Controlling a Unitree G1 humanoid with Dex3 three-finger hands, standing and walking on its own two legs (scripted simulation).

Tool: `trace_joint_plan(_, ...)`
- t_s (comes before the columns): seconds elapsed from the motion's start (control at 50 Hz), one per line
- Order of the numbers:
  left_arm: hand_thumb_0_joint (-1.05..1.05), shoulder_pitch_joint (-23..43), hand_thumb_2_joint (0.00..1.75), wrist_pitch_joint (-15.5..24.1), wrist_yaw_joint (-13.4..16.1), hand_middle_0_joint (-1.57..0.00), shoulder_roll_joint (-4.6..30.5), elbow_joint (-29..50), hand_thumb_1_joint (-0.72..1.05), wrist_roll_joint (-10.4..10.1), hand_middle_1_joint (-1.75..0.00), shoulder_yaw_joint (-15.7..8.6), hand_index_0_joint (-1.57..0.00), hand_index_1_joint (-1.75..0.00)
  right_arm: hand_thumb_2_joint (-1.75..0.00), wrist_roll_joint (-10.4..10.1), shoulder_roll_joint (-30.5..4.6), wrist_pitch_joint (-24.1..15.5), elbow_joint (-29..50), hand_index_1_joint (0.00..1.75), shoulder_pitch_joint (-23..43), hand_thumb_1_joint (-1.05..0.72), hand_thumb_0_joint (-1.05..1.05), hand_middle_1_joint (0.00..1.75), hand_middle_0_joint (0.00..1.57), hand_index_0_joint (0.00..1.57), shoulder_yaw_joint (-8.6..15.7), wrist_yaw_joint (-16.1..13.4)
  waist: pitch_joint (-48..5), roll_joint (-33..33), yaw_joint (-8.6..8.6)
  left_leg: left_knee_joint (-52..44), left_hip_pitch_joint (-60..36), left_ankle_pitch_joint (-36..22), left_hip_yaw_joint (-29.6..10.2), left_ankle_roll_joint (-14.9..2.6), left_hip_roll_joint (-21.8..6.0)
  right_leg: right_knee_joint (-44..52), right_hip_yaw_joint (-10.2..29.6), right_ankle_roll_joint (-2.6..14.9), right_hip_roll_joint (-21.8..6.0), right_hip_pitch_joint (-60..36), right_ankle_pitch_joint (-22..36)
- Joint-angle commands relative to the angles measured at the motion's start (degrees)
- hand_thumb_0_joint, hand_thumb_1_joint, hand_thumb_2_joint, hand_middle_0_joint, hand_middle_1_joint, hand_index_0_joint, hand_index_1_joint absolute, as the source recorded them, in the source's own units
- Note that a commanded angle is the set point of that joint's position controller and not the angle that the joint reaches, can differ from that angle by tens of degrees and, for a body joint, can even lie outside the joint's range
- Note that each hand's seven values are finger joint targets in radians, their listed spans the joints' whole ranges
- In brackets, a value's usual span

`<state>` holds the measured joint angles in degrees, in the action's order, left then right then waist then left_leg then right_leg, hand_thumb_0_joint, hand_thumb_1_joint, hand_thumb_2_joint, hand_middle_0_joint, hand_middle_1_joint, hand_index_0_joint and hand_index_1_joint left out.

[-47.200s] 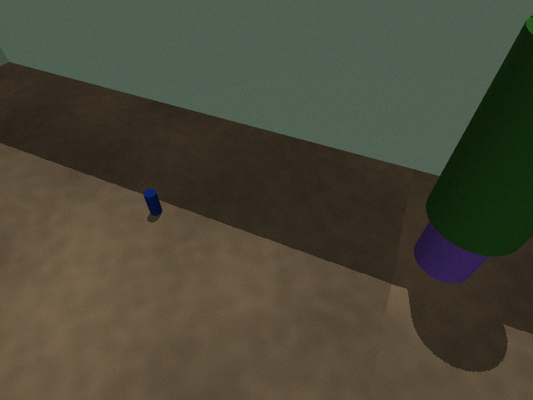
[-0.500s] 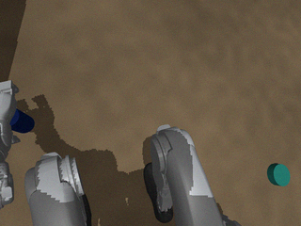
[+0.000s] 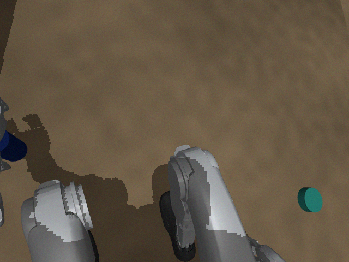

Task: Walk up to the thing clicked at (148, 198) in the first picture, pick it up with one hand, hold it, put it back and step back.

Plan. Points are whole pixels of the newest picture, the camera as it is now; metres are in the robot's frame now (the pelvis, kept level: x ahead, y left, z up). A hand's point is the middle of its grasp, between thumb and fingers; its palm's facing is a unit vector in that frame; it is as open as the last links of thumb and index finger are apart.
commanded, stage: rest palm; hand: left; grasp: from above
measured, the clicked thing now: (4, 145) +0.43 +0.28 -0.24
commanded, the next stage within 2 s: close in 0.34 s
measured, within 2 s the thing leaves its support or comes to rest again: neither
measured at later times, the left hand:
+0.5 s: hand out of the picture +0.43 +0.29 -0.20, palm faces -0.43 -0.12 -0.89, open 14.2 cm
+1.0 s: hand out of the picture +0.42 +0.29 -0.20, palm faces -0.44 -0.12 -0.89, open 13.1 cm
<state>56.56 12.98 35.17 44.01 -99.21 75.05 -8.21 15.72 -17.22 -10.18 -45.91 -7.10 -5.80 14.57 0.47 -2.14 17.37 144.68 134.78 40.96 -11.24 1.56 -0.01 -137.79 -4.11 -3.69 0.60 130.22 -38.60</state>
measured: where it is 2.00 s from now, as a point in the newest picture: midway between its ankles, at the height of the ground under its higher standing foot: (138, 257)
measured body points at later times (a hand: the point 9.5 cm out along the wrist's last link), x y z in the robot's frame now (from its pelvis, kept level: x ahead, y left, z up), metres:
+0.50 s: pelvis +0.00 +0.00 +0.00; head +0.23 +0.10 +0.37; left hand +0.45 +0.29 -0.15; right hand +0.04 -0.25 -0.09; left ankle +0.07 +0.13 -0.27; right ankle +0.10 -0.13 -0.27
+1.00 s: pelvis -0.01 +0.00 +0.00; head +0.22 +0.09 +0.38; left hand +0.44 +0.29 -0.15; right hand +0.04 -0.25 -0.08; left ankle +0.07 +0.13 -0.27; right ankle +0.10 -0.13 -0.27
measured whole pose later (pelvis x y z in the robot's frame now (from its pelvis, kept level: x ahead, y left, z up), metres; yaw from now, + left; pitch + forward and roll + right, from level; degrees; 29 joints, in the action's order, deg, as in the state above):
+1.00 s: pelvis -0.01 +0.00 +0.00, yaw -1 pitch +29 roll -11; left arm 58.1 13.7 37.6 45.6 -103.6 74.6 -5.2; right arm 17.1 -17.9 -13.3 -44.5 -7.5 -9.3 17.2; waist 1.2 -2.5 17.7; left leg 145.0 134.4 40.4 -12.3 1.4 -0.1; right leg -137.0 -5.0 -4.0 1.3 129.4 -37.4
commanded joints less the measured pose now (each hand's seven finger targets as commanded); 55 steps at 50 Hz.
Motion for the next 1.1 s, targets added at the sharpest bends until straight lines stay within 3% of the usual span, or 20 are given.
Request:
trace_joint_plan(0.0,0.0,12.45,1.03,0.64,1.64,-0.09,9.14,2.69,-0.52,-0.52,-0.98,0.93,-0.07,-0.99,-0.9,-0.11,-15.23,-0.46,-0.06,0.3,-10.61,-0.89,0.0,0.3,0.2,0.2,3.56,0.06,-30.78,15.31,2.14,-15.05,-22.98,-6.13,7.28,-3.11,0.62,13.5,-7.89,4.62,2.19,-16.85,8.89)
trace_joint_plan(0.12,0.0,14.01,1.02,1.2,2.07,-0.09,8.62,1.17,-0.51,-0.03,-0.98,2.53,-0.08,-0.99,-0.9,0.6,-15.33,-1.22,0.45,0.3,-10.34,-0.89,0.0,0.3,0.2,0.2,2.13,0.77,-28.73,14.81,3.64,-14.37,-22.48,-6.35,6.91,-3.15,0.62,12.97,-8.27,4.4,2.26,-16.62,9.4)
trace_joint_plan(0.2,0.0,12.9,1.02,1.45,2.59,-0.11,8.38,-0.29,-0.48,0.09,-0.98,3.24,-0.1,-1.0,-0.9,0.95,-15.62,-1.87,0.72,0.3,-9.86,-0.9,0.0,0.3,0.2,0.2,1.55,1.3,-27.38,14.89,3.48,-14.65,-21.9,-5.12,6.64,-3.07,0.72,13.23,-8.55,4.41,2.39,-16.08,8.07)
trace_joint_plan(0.22,0.0,11.81,1.02,1.49,2.97,-0.1,9.21,-0.02,-0.49,-0.06,-0.98,2.17,-0.09,-1.0,-0.9,0.86,-16.12,-1.73,0.72,0.3,-9.83,-0.89,0.0,0.3,0.2,0.2,1.71,1.13,-29.05,14.05,2.53,-15.02,-22.42,-5.52,6.4,-3.04,0.66,13.64,-8.68,4.39,2.6,-16.84,8.37)
trace_joint_plan(0.32,0.0,14.24,1.02,1.5,3.35,-0.1,7.45,-0.51,-0.49,0.4,-0.99,4.02,-0.09,-1.0,-0.9,1.12,-15.88,-2.27,1.11,0.3,-9.85,-0.9,0.0,0.3,0.2,0.2,1.11,1.64,-27.3,15.41,4.18,-15.11,-22.64,-4.94,5.7,-2.81,0.49,12.51,-9.28,4.39,2.45,-15.05,8.36)
trace_joint_plan(0.36,0.0,13.64,1.01,1.6,3.73,-0.11,9.41,-0.61,-0.48,0.33,-0.98,3.14,-0.1,-0.99,-0.9,1.19,-16.56,-2.57,1.24,0.3,-9.53,-0.9,0.0,0.3,0.2,0.2,1.02,1.79,-27.29,16.43,3.53,-15.49,-22.85,-4.58,5.51,-2.73,0.42,12.74,-9.29,4.37,2.52,-14.96,8.07)
trace_joint_plan(0.42,0.0,12.27,1.04,1.4,3.91,-0.13,8.09,-1.17,-0.46,0.01,-0.99,3.28,-0.11,-1.01,-0.9,1.37,-16.27,-2.78,1.35,0.3,-9.8,-0.9,0.0,0.3,0.2,0.2,0.87,2.05,-28.13,14.89,3.57,-14.95,-22.19,-5.35,5.86,-2.85,0.54,13.37,-9.14,4.33,2.8,-16.68,8.82)
trace_joint_plan(0.44,0.0,12.18,0.97,1.4,4.05,-0.14,7.97,-0.57,-0.41,-0.12,-1.0,3.45,-0.15,-1.0,-0.9,1.08,-16.21,-2.69,1.37,0.3,-9.48,-0.89,0.0,0.3,0.2,0.2,0.95,1.98,-28.76,15.16,2.97,-15.12,-22.23,-5.53,5.97,-2.81,0.48,13.62,-8.87,4.46,2.99,-17.06,8.94)
trace_joint_plan(0.48,0.0,14.02,0.95,1.25,4.24,-0.19,8.79,-0.13,-0.35,-0.03,-0.99,3.48,-0.19,-0.99,-0.9,1.32,-16.43,-2.84,1.44,0.3,-9.89,-0.89,0.0,0.3,0.2,0.2,0.76,2.12,-28.65,15.17,3.84,-14.48,-21.94,-5.75,6.12,-2.98,0.52,13.75,-8.84,4.36,2.89,-16.57,9.26)
trace_joint_plan(0.52,0.0,13.41,0.94,0.99,4.43,-0.2,9.64,-0.26,-0.34,-0.32,-0.99,2.97,-0.21,-0.98,-0.9,1.13,-16.53,-2.84,1.24,0.3,-9.84,-0.89,0.0,0.3,0.2,0.2,0.99,2.14,-28.8,15.2,3.09,-14.61,-21.66,-5.41,6.22,-2.94,0.45,14.09,-8.45,4.48,3.05,-17.44,8.72)
trace_joint_plan(0.6,0.0,15.35,0.88,0.69,4.43,-0.21,8.89,0.05,-0.33,0.02,-0.93,3.58,-0.22,-0.93,-0.9,1.2,-16.72,-3.39,1.67,0.3,-9.3,-0.89,0.0,0.3,0.2,0.2,0.96,2.45,-26.8,16.13,3.95,-15.84,-22.52,-3.54,4.98,-2.62,0.28,12.9,-9.45,4.51,2.65,-14.66,7.38)
trace_joint_plan(0.64,0.0,13.92,0.87,0.55,4.6,-0.21,9.9,0.46,-0.33,-0.23,-0.94,2.54,-0.21,-0.93,-0.9,0.89,-16.99,-3.31,1.58,0.3,-9.31,-0.9,0.0,0.3,0.2,0.2,1.23,2.24,-28.73,16.97,2.66,-16.14,-23.15,-4.25,5.42,-2.47,0.34,13.22,-9.08,4.68,2.81,-15.8,7.8)
trace_joint_plan(0.66,0.0,14.7,0.86,0.43,4.41,-0.22,9.33,-0.33,-0.31,0.12,-0.94,3.56,-0.23,-0.93,-0.9,0.95,-16.42,-3.52,1.95,0.3,-8.93,-0.9,0.0,0.3,0.2,0.2,0.96,2.41,-27.01,16.15,3.64,-15.23,-21.92,-3.6,5.76,-2.67,0.32,13.46,-8.82,4.61,2.78,-15.13,7.45)
trace_joint_plan(0.74,0.0,14.28,0.84,0.25,4.48,-0.24,9.25,0.44,-0.29,-0.38,-0.92,2.98,-0.24,-0.91,-0.9,0.92,-16.72,-3.34,1.3,0.3,-9.68,-0.9,0.0,0.3,0.2,0.2,1.4,2.39,-29.23,16.36,3.24,-15.23,-22.73,-5.68,5.95,-2.69,0.32,13.73,-8.79,4.56,2.92,-16.55,9.07)
trace_joint_plan(0.78,0.0,14.98,0.81,0.23,4.04,-0.25,8.82,-0.24,-0.27,-0.09,-0.9,3.73,-0.26,-0.89,-0.9,1.26,-16.62,-3.46,1.54,0.3,-10.08,-0.9,0.0,0.3,0.2,0.2,1.04,2.61,-27.84,15.09,4.44,-14.56,-21.8,-5.41,6.15,-2.96,0.48,13.79,-8.72,4.48,2.87,-16.65,9.01)
trace_joint_plan(0.84,0.0,13.54,0.82,0.51,4.09,-0.28,10.42,0.17,-0.25,-0.86,-0.88,2.49,-0.28,-0.88,-0.9,0.72,-16.77,-3.43,1.49,0.3,-9.66,-0.9,0.0,0.3,0.2,0.2,1.28,2.25,-28.38,15.5,2.71,-15.09,-21.43,-4.4,6.19,-2.89,0.47,14.4,-8.27,4.68,2.93,-16.89,7.29)
trace_joint_plan(0.92,0.0,15.44,0.8,0.73,3.7,-0.31,9.35,0.78,-0.21,-0.55,-0.87,3.74,-0.31,-0.86,-0.9,0.88,-16.69,-3.6,1.93,0.3,-9.94,-0.9,0.0,0.3,0.2,0.2,1.03,2.48,-28.17,14.62,4.07,-14.65,-21.77,-4.99,6.01,-3.04,0.52,13.91,-8.62,4.52,2.78,-16.63,8.42)
trace_joint_plan(0.96,0.0,13.68,0.81,0.81,3.82,-0.33,9.86,0.79,-0.19,-0.86,-0.85,2.84,-0.33,-0.85,-0.9,0.61,-16.76,-3.48,1.63,0.3,-9.98,-0.9,0.0,0.3,0.2,0.2,1.43,2.19,-28.98,15.34,2.74,-15.06,-22.19,-5.29,6.08,-2.88,0.46,14.11,-8.43,4.62,2.9,-17.16,8.4)
trace_joint_plan(1.0,0.0,15.07,0.78,0.96,3.56,-0.35,8.57,0.26,-0.16,-0.36,-0.85,4.3,-0.36,-0.84,-0.9,0.97,-16.44,-3.62,1.71,0.3,-9.94,-0.9,0.0,0.3,0.2,0.2,0.99,2.41,-27.22,14.17,4.28,-14.75,-20.94,-3.8,6.09,-2.95,0.49,14.07,-8.46,4.58,2.83,-16.18,7.08)
trace_joint_plan(1.08,0.0,15.4,0.75,0.92,3.6,-0.37,9.34,1.12,-0.14,-0.53,-0.81,3.49,-0.38,-0.81,-0.9,0.76,-16.69,-3.68,1.65,0.3,-10.28,-0.9,0.0,0.3,0.2,0.2,1.21,2.28,-28.25,15.43,3.5,-15.44,-22.86,-4.64,5.68,-2.71,0.48,13.44,-8.82,4.63,2.6,-15.78,8.04)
